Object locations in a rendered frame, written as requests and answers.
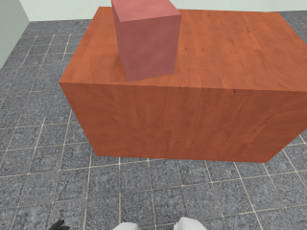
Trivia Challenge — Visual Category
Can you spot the left robot hand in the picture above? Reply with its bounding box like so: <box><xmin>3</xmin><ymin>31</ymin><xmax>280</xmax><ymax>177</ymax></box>
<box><xmin>49</xmin><ymin>219</ymin><xmax>70</xmax><ymax>230</ymax></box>

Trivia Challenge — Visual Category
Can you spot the pedestal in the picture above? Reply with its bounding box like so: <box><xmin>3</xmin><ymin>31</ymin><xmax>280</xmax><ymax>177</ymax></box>
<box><xmin>59</xmin><ymin>7</ymin><xmax>307</xmax><ymax>163</ymax></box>

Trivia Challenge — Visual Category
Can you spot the carton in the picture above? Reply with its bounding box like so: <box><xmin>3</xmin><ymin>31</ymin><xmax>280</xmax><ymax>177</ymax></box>
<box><xmin>110</xmin><ymin>0</ymin><xmax>182</xmax><ymax>82</ymax></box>

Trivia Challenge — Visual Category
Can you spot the right robot thigh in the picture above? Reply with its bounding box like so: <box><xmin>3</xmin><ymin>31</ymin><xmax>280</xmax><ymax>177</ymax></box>
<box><xmin>174</xmin><ymin>218</ymin><xmax>207</xmax><ymax>230</ymax></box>

